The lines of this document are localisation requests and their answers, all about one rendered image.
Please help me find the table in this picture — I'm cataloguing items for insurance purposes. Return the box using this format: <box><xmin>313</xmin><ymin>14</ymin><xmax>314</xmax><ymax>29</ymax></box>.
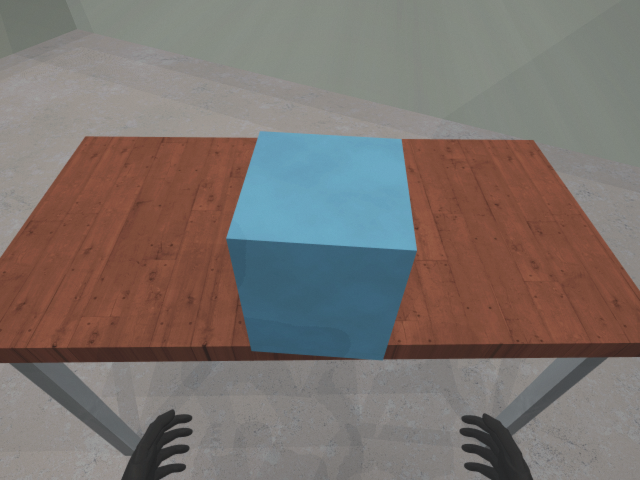
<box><xmin>0</xmin><ymin>136</ymin><xmax>640</xmax><ymax>456</ymax></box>

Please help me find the carton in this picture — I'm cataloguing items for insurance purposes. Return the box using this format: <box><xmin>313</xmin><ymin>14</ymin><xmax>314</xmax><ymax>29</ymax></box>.
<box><xmin>226</xmin><ymin>131</ymin><xmax>417</xmax><ymax>360</ymax></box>

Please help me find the right robot hand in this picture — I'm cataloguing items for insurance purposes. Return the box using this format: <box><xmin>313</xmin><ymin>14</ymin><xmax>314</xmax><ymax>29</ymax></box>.
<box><xmin>459</xmin><ymin>413</ymin><xmax>533</xmax><ymax>480</ymax></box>

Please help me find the left robot hand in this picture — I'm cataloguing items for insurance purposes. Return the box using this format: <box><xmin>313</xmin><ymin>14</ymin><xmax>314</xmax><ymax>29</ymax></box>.
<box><xmin>121</xmin><ymin>409</ymin><xmax>193</xmax><ymax>480</ymax></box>

